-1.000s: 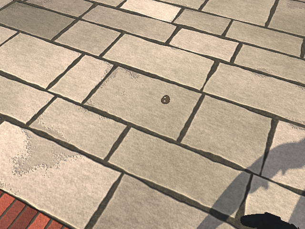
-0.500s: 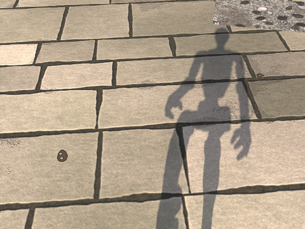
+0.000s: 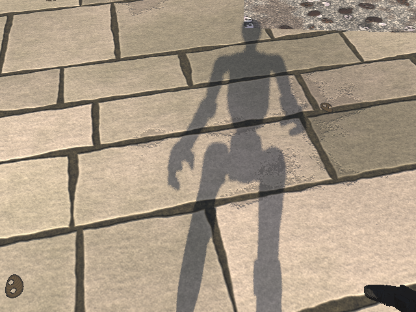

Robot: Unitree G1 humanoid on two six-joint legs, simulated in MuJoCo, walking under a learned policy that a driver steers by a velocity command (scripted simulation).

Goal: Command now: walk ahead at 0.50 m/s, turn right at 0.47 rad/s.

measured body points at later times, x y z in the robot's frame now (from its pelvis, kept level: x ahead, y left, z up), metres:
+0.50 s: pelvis +0.26 +0.03 +0.01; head +0.29 +0.04 +0.46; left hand +0.50 +0.24 -0.09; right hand +0.20 -0.24 -0.12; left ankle +0.18 +0.15 -0.73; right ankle +0.41 -0.13 -0.70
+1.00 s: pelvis +0.53 -0.03 +0.01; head +0.56 -0.04 +0.46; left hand +0.53 +0.24 -0.13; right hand +0.72 -0.28 -0.09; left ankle +0.74 +0.11 -0.69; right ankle +0.43 -0.12 -0.73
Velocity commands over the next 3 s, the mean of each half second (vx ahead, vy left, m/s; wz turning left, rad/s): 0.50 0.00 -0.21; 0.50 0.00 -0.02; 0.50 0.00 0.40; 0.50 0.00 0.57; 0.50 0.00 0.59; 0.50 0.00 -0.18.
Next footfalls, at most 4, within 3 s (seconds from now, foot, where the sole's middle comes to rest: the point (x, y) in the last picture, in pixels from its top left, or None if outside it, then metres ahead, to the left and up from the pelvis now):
0.08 left None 0.22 0.14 -0.77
0.60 right None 0.47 -0.12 -0.77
1.12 left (211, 223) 0.80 0.08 -0.77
1.62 right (257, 163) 1.09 -0.09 -0.77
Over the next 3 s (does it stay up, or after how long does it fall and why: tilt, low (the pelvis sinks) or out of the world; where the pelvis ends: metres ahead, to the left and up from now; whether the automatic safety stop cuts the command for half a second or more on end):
stays up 1.53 0.38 0.01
